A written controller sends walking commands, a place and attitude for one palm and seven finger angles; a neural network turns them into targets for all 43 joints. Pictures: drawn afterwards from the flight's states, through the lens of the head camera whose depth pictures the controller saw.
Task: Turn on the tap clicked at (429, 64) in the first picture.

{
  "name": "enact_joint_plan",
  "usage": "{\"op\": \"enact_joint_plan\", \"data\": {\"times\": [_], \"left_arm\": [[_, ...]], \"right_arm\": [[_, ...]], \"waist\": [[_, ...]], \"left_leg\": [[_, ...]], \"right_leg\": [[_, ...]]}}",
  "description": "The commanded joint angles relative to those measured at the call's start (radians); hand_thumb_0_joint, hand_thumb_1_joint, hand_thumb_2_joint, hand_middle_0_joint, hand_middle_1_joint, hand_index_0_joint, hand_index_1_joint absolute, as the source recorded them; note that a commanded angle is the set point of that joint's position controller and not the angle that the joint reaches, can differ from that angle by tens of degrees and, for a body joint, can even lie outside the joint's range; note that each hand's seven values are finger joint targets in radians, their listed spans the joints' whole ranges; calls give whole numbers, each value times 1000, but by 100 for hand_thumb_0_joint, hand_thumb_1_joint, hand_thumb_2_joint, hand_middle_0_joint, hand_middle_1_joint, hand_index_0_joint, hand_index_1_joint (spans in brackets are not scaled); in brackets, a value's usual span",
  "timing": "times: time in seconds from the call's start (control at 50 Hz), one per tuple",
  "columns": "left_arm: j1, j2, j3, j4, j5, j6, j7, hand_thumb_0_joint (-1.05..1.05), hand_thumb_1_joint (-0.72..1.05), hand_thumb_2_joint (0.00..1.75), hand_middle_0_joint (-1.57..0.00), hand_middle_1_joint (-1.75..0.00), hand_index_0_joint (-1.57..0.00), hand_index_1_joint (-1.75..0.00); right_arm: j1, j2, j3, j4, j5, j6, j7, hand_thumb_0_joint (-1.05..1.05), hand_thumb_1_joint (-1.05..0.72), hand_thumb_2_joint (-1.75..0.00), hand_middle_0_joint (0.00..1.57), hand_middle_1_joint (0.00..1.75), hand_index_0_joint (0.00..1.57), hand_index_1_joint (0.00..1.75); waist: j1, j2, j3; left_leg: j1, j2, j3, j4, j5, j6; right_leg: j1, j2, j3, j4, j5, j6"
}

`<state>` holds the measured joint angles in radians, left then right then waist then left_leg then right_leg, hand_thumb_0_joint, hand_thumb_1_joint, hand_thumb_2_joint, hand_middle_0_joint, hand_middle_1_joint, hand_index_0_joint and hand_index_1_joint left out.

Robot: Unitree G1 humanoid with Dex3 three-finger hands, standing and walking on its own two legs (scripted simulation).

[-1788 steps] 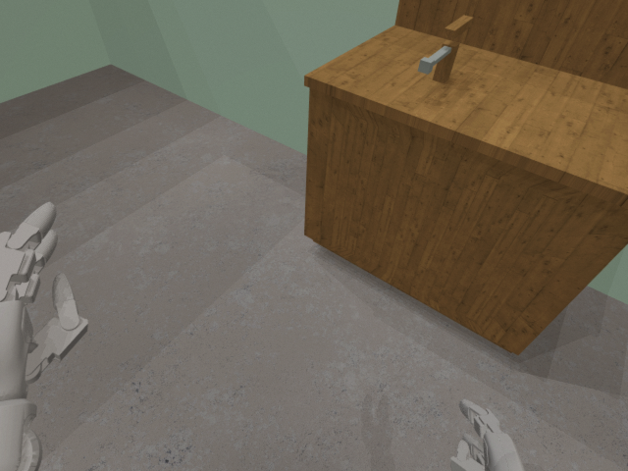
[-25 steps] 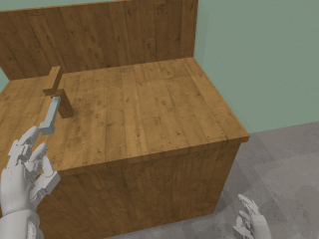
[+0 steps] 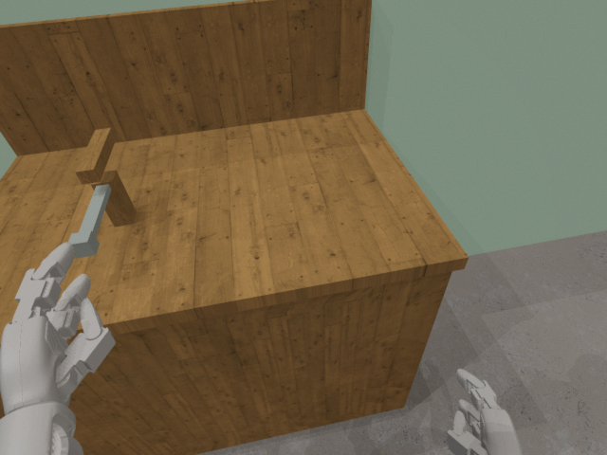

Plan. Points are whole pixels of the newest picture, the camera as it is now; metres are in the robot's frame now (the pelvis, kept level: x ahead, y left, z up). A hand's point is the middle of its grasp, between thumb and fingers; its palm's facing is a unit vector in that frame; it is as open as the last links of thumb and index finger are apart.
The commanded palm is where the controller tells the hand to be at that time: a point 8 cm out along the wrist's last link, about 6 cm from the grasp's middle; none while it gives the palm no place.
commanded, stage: reach beside the lever's end, fingers flat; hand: left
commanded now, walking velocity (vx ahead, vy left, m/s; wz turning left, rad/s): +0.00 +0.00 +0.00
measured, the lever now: (83, 244) +0.34 +0.38 +0.11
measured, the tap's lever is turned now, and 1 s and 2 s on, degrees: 0 0 0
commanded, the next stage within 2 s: none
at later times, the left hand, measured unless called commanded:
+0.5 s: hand (90, 312) +0.22 +0.27 +0.14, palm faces +0.52 -0.85 -0.12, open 7.4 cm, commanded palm +0.17 +0.32 +0.14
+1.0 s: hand (67, 297) +0.24 +0.33 +0.12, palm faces +0.56 -0.82 -0.11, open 7.6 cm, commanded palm +0.20 +0.37 +0.13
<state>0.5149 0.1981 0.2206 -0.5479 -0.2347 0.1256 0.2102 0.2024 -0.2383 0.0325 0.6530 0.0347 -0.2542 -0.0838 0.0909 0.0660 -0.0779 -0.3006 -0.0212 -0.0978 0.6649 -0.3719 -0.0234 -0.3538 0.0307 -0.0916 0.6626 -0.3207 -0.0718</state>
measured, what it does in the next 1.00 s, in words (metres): stands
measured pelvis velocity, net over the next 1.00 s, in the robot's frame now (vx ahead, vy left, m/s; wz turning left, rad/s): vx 0.00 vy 0.03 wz -0.01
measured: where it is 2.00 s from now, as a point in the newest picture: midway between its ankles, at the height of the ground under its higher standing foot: outside the picture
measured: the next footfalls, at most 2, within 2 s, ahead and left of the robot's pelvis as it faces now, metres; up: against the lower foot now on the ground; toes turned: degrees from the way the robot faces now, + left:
none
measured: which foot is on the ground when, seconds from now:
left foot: down 0.00-1.00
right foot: down 0.00-1.00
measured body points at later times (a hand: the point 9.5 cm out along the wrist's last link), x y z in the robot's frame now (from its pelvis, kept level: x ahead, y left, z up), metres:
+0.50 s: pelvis +0.00 +0.01 +0.00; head -0.01 -0.01 +0.45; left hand +0.18 +0.32 +0.15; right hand +0.19 -0.21 -0.08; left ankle -0.01 +0.14 -0.72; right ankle +0.02 -0.07 -0.72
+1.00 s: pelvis +0.00 +0.03 +0.00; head +0.01 +0.01 +0.45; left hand +0.21 +0.37 +0.13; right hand +0.19 -0.20 -0.08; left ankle -0.01 +0.14 -0.72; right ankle +0.02 -0.07 -0.72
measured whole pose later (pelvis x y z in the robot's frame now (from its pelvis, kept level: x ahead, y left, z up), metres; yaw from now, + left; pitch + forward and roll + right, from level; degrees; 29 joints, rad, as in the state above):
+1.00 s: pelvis +0.00 +0.03 +0.00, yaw -1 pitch +3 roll +0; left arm 0.21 0.28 0.43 -0.07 -0.27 0.00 0.09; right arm 0.19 -0.24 0.02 0.71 0.04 -0.25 -0.11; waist 0.07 0.04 -0.05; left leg -0.33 -0.04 -0.07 0.64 -0.36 0.01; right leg -0.38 0.01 -0.06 0.63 -0.30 -0.04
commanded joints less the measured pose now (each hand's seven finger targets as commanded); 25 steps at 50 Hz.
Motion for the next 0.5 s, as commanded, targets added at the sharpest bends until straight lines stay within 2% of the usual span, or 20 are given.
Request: {"op": "enact_joint_plan", "data": {"times": [0.0, 0.04, 0.1, 0.12, 0.14, 0.16, 0.2, 0.22, 0.26, 0.3, 0.32, 0.34, 0.38, 0.42, 0.48], "left_arm": [[-101, 171, 138, -169, 4, -70, 3, 0, 90, 90, -20, -30, -20, -30], [-153, 173, 143, -142, 1, -66, 0, 0, 90, 90, -20, -30, -20, -30], [-181, 177, 152, -117, -10, -75, -11, 0, 90, 90, -20, -30, -20, -30], [-196, 196, 170, -119, -6, -81, -13, 0, 90, 90, -20, -30, -20, -30], [-187, 199, 178, -96, -11, -82, -18, 0, 90, 90, -20, -30, -20, -30], [-216, 199, 170, -79, -12, -83, -27, 0, 90, 90, -20, -30, -20, -30], [-251, 199, 166, -71, -12, -92, -35, 0, 90, 90, -20, -30, -20, -30], [-268, 205, 169, -73, -8, -94, -35, 0, 90, 90, -20, -30, -20, -30], [-278, 202, 169, -34, -10, -94, -38, 0, 90, 90, -20, -30, -20, -30], [-263, 208, 179, -32, -11, -98, -41, 0, 90, 90, -20, -30, -20, -30], [-248, 217, 196, -24, -7, -97, -40, 0, 90, 90, -20, -30, -20, -30], [-253, 197, 171, -18, -5, -97, -42, 0, 90, 90, -20, -30, -20, -30], [-262, 208, 191, -1, -9, -103, -38, 0, 90, 90, -20, -29, -20, -29], [-242, 227, 222, 15, -4, -102, -34, 0, 90, 90, -20, -29, -20, -29], [-304, 219, 214, 22, -9, -114, -37, 0, 90, 90, -19, -28, -19, -28]], "right_arm": [[-136, -94, -34, -158, -3, -59, -15, 0, -90, -90, 20, 30, 20, 30], [-145, -89, -33, -150, 2, -56, -19, 0, -90, -90, 20, 30, 20, 30], [-146, -93, -36, -145, 0, -59, -22, 0, -90, -90, 20, 30, 20, 30], [-154, -92, -34, -144, 4, -63, -23, 0, -90, -90, 20, 30, 20, 30], [-142, -91, -35, -141, 2, -63, -23, 0, -90, -90, 20, 30, 20, 30], [-143, -95, -35, -136, 5, -61, -24, 0, -90, -90, 20, 30, 20, 30], [-143, -96, -35, -135, 4, -69, -26, 0, -90, -90, 20, 30, 20, 30], [-153, -95, -32, -134, 7, -72, -27, 0, -90, -90, 20, 30, 20, 30], [-146, -97, -34, -128, 5, -74, -29, 0, -90, -90, 20, 30, 20, 30], [-139, -102, -40, -132, 0, -75, -28, 0, -90, -90, 20, 30, 20, 30], [-140, -99, -37, -133, 4, -74, -26, 0, -90, -90, 20, 30, 20, 30], [-135, -96, -35, -134, 4, -72, -25, 0, -90, -90, 20, 30, 20, 30], [-129, -102, -39, -132, -1, -71, -26, 0, -90, -90, 20, 30, 20, 30], [-132, -102, -39, -132, -1, -63, -25, 0, -90, -90, 20, 30, 20, 30], [-127, -100, -41, -129, -1, -57, -26, 0, -90, -90, 20, 30, 20, 30]], "waist": [[-1, -94, -40], [-8, -67, -27], [-9, -89, -41], [-6, -37, -50], [-5, -62, -56], [-12, -61, -49], [-13, -44, -46], [-12, -8, -48], [-16, -39, -39], [-9, -67, -78], [0, -22, -79], [-6, -16, -76], [-7, -67, -72], [3, -46, -83], [-11, -25, -76]], "left_leg": [[-98, -12, 53, -79, 139, 57], [-98, -12, 52, -83, 121, 56], [-95, -13, 49, -83, 124, 57], [-87, -14, 52, -83, 129, 56], [-95, -14, 49, -88, 133, 55], [-96, -14, 50, -88, 127, 55], [-88, -15, 47, -95, 119, 55], [-80, -17, 47, -99, 114, 55], [-79, -14, 44, -106, 126, 53], [-73, -15, 47, -106, 160, 53], [-68, -16, 49, -110, 171, 50], [-66, -17, 48, -114, 167, 46], [-66, -12, 45, -117, 185, 46], [-64, -14, 48, -118, 212, 43], [-58, -13, 49, -120, 204, 38]], "right_leg": [[105, -66, 89, -167, 83, 73], [95, -70, 98, -178, 47, 73], [102, -69, 99, -180, 48, 74], [102, -70, 103, -178, 57, 71], [112, -69, 99, -173, 62, 71], [106, -68, 99, -176, 51, 71], [101, -66, 95, -178, 39, 69], [93, -63, 91, -177, 28, 65], [96, -61, 85, -176, 45, 64], [122, -58, 78, -161, 96, 65], [122, -56, 73, -156, 107, 60], [112, -56, 67, -152, 101, 59], [119, -51, 62, -150, 130, 60], [123, -48, 57, -142, 156, 58], [110, -48, 58, -144, 143, 56]]}}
